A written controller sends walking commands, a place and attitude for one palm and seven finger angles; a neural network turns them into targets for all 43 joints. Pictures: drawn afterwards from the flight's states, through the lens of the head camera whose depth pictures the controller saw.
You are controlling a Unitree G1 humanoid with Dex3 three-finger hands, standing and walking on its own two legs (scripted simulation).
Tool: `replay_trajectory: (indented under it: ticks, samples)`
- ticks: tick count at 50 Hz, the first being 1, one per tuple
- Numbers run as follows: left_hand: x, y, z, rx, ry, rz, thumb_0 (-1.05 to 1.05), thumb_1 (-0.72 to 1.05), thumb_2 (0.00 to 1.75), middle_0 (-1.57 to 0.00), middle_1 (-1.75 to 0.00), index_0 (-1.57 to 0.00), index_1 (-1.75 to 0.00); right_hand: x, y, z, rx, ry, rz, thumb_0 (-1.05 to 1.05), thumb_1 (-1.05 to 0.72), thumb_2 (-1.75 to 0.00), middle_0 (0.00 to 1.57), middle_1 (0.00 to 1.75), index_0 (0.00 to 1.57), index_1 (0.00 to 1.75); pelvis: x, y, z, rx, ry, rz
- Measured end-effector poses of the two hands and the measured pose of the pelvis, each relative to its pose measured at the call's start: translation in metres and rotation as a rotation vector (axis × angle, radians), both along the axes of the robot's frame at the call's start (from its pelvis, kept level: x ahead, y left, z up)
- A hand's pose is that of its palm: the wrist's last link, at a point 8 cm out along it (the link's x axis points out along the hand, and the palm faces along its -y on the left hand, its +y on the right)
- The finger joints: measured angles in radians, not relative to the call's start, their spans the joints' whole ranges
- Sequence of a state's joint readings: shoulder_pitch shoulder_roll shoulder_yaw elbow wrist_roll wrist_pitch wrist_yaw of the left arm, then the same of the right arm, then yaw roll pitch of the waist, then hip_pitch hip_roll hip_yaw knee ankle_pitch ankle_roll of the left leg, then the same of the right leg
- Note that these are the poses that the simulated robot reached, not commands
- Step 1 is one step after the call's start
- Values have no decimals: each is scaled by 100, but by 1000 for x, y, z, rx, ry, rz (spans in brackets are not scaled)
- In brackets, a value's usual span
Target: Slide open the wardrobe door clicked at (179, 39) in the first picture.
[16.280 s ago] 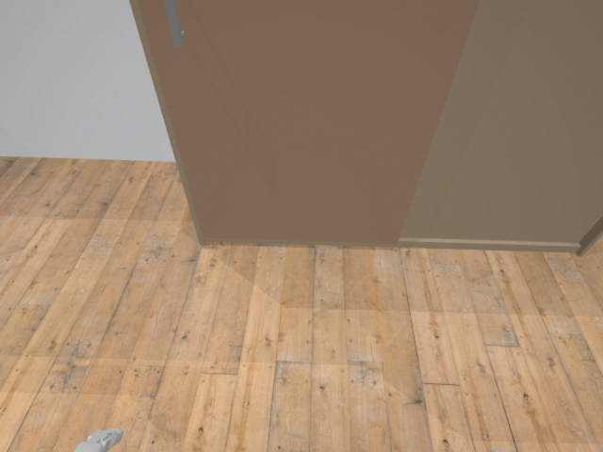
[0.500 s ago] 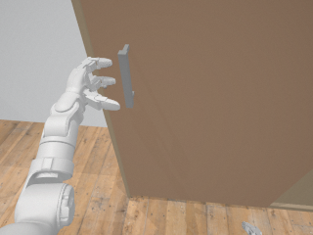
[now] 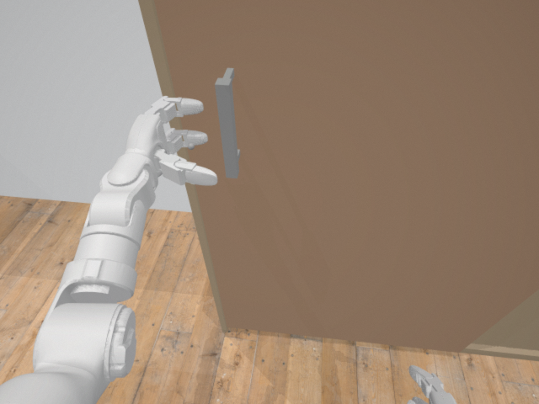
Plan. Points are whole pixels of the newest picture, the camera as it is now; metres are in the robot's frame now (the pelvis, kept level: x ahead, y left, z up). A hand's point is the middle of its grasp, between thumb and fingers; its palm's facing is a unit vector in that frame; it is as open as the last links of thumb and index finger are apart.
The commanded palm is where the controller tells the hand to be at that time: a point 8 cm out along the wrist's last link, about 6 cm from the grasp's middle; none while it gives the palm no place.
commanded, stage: move the hooked fingers beside the handle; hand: left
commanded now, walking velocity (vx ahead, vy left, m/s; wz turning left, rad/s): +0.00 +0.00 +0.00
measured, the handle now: (231, 126) +0.49 +0.08 +0.18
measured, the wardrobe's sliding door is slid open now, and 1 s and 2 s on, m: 0.00 0.00 0.00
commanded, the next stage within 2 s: feel for the door with the fingertips in 0.22 s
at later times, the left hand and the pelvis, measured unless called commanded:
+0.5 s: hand (197, 148) +0.42 +0.12 +0.19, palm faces -0.09 -1.00 -0.01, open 14.0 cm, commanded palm +0.40 +0.17 +0.19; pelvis +0.01 +0.00 +0.00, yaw +0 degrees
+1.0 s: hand (217, 141) +0.44 +0.09 +0.19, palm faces -0.06 -1.00 -0.01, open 14.0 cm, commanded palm +0.42 +0.15 +0.19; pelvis +0.00 -0.01 +0.00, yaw +0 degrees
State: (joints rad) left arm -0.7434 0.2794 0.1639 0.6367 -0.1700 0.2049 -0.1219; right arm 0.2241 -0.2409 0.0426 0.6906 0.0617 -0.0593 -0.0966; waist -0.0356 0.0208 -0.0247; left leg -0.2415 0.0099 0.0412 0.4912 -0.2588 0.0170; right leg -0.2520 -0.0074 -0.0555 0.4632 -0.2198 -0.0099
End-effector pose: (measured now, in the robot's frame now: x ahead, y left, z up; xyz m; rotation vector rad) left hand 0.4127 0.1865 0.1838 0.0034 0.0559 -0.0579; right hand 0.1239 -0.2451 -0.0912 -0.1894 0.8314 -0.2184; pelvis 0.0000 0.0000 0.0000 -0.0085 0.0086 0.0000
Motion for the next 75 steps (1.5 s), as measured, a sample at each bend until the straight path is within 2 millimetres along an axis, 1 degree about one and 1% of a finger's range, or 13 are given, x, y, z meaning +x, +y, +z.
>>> replay_trajectory:
  ticks: [5, 9, 17, 21, 26, 33, 39, 45, 52, 57, 61, 67, 75]
  samples:
    - [6, -2, 2, -5, -32, -5, -2, -50, 30, -30, -120, -30, -120, -9, 1, -4, 3, 26, -9, 1, -90, -89, 20, 30, 21, 30, 2, 0, 0, 0, 5, -3]
    - [11, 2, 2, -1, -31, 6, -2, -50, 30, -30, -120, -30, -120, -19, -2, -7, 6, 55, -30, 1, -90, -89, 20, 30, 21, 30, 4, 0, 0, 0, 9, -10]
    - [6, 6, -5, -8, -12, 1, -2, -50, 30, -30, -120, -30, -120, -28, -7, -10, 5, 89, -56, 2, -90, -89, 20, 30, 21, 30, 10, 1, 1, -2, 7, -14]
    - [0, 3, -3, 4, -39, -5, -2, -50, 30, -30, -120, -30, -120, -23, -9, -8, 1, 73, -51, 2, -90, -89, 20, 30, 21, 30, 11, 0, 1, -4, 1, -12]
    - [-8, -14, 3, 0, -61, -37, -2, -50, 30, -30, -120, -30, -120, -6, -6, -4, 4, 37, -23, 2, -90, -89, 20, 30, 20, 30, 11, 0, 1, -4, -9, -3]
    - [-7, -33, 1, -13, -9, -26, -2, -51, 30, -30, -120, -30, -120, 17, 2, 3, 19, -27, 14, 2, -90, -89, 20, 30, 20, 30, 7, -3, 1, 1, -13, -4]
    - [-10, -36, 2, -3, -27, -6, -2, -50, 30, -30, -120, -30, -120, 22, 6, 5, 32, -47, 31, 1, -90, -89, 20, 30, 21, 30, 5, -6, 1, 3, -18, -4]
    - [-3, -34, 4, 13, -19, 5, -2, -50, 30, -30, -120, -30, -120, 10, 1, -1, 23, -5, 28, 1, -90, -89, 20, 30, 21, 30, 1, -9, 0, 2, -16, 4]
    - [12, -39, 5, 1, -7, -8, -2, -50, 30, -30, -120, -30, -121, -17, -11, -11, 9, 71, -9, 1, -90, -89, 20, 30, 21, 30, -1, -10, 0, 3, 7, 3]
    - [14, -38, 3, -5, -24, -8, -2, -50, 30, -31, -121, -33, -123, -37, -18, -15, 6, 112, -41, 1, -90, -89, 20, 30, 21, 30, 1, -11, 0, 4, 13, -4]
    - [15, -37, 3, 0, -30, -7, -2, -50, 30, -32, -122, -34, -123, -48, -21, -16, 1, 133, -56, 1, -90, -89, 20, 30, 20, 30, 1, -11, 0, 2, 14, -3]
    - [18, -35, 3, -5, -23, -11, -2, -50, 30, -35, -124, -37, -125, -54, -21, -15, -5, 136, -63, 2, -90, -89, 20, 30, 20, 30, -3, -9, -1, 0, 19, -5]
    - [16, -35, 1, -6, -31, -14, -2, -50, 30, -33, -123, -35, -123, -49, -15, -12, 5, 99, -59, 1, -90, -89, 20, 30, 20, 30, -6, -5, -1, -1, 23, -10]
